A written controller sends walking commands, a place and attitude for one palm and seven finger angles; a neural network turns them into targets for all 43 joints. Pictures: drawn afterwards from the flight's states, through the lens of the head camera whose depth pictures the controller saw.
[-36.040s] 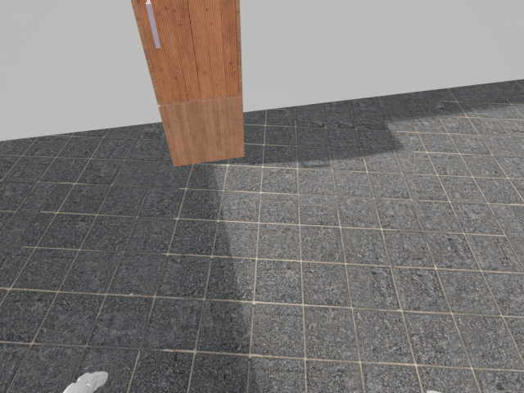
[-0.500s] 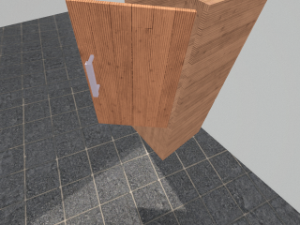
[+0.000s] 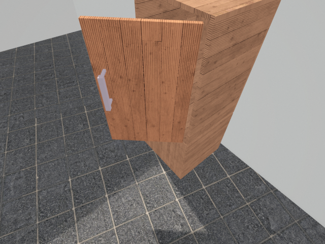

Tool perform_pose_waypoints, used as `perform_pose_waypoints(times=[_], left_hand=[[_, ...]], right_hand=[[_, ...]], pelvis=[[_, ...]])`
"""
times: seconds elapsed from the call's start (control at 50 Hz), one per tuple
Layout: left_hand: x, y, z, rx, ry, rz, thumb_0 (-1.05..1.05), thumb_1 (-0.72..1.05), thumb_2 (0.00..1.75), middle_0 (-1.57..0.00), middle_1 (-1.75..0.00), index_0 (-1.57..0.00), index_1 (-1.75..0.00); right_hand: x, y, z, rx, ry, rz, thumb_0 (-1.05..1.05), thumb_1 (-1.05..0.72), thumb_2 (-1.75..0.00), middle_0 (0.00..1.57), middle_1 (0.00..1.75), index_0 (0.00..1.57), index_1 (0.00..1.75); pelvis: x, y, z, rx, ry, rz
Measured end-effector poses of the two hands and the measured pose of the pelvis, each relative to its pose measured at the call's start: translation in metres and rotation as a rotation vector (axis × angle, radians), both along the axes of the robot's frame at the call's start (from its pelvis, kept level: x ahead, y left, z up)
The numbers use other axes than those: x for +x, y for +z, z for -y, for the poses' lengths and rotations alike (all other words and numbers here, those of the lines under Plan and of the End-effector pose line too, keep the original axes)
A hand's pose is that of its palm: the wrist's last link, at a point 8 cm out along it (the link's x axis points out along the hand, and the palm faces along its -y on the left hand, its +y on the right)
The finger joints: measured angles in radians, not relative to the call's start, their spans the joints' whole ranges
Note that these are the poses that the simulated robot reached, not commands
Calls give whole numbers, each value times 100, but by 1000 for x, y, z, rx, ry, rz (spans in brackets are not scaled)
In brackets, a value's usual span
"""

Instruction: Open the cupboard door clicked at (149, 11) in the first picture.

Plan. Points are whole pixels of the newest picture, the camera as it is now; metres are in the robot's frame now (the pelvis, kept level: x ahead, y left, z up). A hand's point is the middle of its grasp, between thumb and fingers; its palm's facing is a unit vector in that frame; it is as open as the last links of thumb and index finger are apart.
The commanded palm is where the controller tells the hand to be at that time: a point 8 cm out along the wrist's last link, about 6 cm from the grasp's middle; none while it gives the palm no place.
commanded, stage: come to a stop and stand still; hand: left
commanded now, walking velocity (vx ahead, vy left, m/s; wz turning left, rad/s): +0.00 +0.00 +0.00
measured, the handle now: (106, 90) +0.62 +0.25 +0.00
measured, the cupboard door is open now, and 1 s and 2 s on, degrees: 48 48 48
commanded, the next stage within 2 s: look again from close up in 0.10 s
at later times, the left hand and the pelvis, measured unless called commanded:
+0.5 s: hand out of the picture +0.03 +0.19 -0.17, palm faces +0.00 -0.97 -0.25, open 7.4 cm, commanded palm none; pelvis +0.01 +0.00 -0.01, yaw +0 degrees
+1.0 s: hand out of the picture +0.03 +0.17 -0.19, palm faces +0.01 -0.98 -0.18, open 7.4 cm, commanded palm none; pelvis +0.03 +0.00 -0.01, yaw -1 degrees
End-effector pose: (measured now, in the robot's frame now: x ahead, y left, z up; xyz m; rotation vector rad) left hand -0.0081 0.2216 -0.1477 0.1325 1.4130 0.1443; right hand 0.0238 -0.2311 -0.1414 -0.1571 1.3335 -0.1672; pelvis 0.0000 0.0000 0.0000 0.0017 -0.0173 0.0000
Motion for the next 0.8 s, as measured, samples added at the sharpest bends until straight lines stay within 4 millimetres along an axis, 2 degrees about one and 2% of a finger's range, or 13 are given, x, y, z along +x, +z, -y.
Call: perform_pose_waypoints(times=[0.08,0.16,0.26,0.34,0.46,0.62,0.8], left_hand=[[6,-2,10,-20,-11,10,1,91,90,-20,-30,-20,-30],[8,-3,11,-21,-15,3,1,92,90,-20,-30,-20,-30],[12,-2,9,3,-39,15,1,92,90,-20,-30,-20,-30],[19,0,1,27,-50,30,1,91,90,-20,-30,-20,-30],[33,5,-11,67,-41,69,1,91,90,-20,-30,-20,-30],[43,5,-8,62,-49,88,0,91,90,-20,-30,-20,-30],[41,-2,3,24,-50,71,0,91,90,-20,-30,-20,-30]], right_hand=[[-24,0,3,-8,-19,-61,0,-92,-90,20,30,20,30],[-44,1,2,-5,-38,-112,1,-91,-90,20,30,20,29],[-54,-4,-4,16,-39,-134,1,-91,-90,20,30,20,29],[-46,-14,-13,47,-24,-101,1,-91,-90,20,30,20,29],[-23,-23,-25,77,3,-45,1,-92,-90,20,30,20,29],[0,-18,-9,44,3,3,2,-93,-90,20,30,20,30],[20,-6,9,-5,16,39,1,-92,-90,20,30,20,29]], pelvis=[[0,0,2,-1,0,0],[2,1,5,0,0,-3],[2,-3,3,-16,1,-14],[5,-7,-1,-16,9,-16],[12,-10,-4,-2,5,-8],[17,-9,0,11,-11,-7],[18,-7,7,8,-16,-8]])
